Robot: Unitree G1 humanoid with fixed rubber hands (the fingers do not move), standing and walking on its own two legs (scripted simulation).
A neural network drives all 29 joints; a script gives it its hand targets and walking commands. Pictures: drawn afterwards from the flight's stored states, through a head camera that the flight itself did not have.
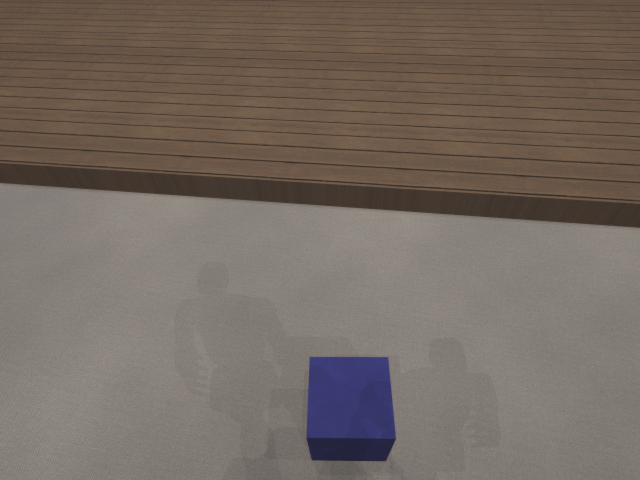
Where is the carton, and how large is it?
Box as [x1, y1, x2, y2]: [306, 357, 395, 460]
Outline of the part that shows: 310,357 306,437 311,458 326,460 385,460 395,439 387,357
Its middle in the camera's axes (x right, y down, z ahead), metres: +0.07 +0.46 +1.07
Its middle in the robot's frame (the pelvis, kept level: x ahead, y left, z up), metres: +0.39 -0.02 -0.64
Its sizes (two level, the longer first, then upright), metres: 0.210 0.200 0.250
